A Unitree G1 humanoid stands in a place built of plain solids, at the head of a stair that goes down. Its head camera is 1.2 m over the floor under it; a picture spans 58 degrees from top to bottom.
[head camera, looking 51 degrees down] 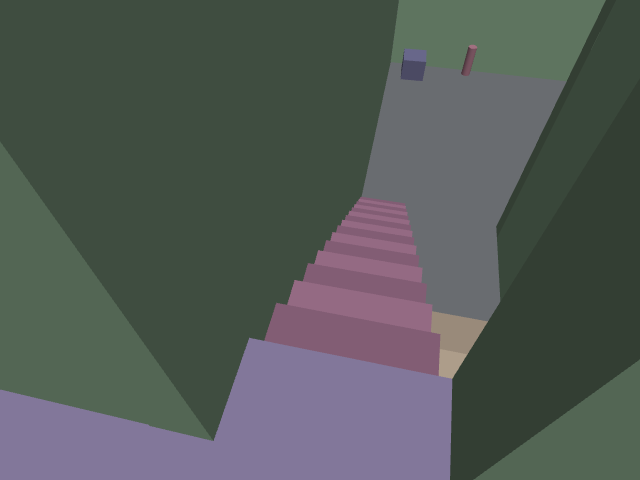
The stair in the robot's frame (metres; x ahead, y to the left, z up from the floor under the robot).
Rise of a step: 0.20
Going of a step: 0.24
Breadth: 0.60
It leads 12 degrees to the right of straight ahead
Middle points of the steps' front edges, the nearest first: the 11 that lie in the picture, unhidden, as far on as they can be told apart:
0.53 -0.08 0.00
0.77 -0.13 -0.19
1.00 -0.18 -0.39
1.24 -0.23 -0.59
1.47 -0.28 -0.79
1.71 -0.33 -0.98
1.94 -0.38 -1.18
2.17 -0.43 -1.38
2.41 -0.48 -1.58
2.64 -0.53 -1.77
2.88 -0.58 -1.97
